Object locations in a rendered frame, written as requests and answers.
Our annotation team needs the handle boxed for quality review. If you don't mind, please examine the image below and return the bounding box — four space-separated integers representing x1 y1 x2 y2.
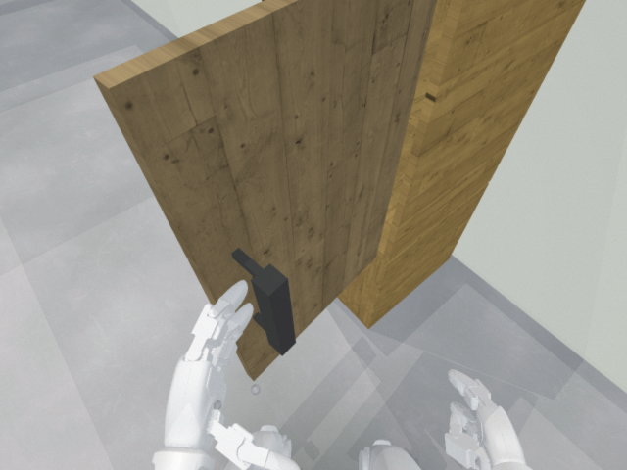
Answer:
231 248 296 356

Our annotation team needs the right robot thigh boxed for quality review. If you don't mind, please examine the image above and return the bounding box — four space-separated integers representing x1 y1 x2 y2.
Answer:
359 445 421 470

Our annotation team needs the robot right hand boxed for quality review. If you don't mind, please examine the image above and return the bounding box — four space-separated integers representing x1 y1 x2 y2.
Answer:
445 369 526 470

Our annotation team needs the robot left hand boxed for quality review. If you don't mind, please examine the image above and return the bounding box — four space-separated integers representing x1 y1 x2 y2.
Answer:
164 280 300 470

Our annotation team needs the robot thigh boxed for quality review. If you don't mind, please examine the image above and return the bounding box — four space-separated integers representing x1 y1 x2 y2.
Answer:
224 431 291 470
359 445 421 470

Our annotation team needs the left robot forearm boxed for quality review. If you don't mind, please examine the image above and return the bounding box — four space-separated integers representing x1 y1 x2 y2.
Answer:
152 447 215 470

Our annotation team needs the cupboard door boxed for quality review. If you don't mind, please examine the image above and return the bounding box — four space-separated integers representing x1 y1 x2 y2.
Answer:
93 0 437 381

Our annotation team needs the left robot thigh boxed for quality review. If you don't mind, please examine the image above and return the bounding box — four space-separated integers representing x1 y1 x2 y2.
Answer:
224 431 291 470

